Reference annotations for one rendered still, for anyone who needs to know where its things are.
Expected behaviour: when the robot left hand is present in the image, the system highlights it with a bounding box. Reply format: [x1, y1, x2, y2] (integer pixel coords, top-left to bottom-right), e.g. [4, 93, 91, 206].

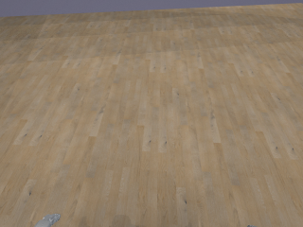
[34, 214, 61, 227]

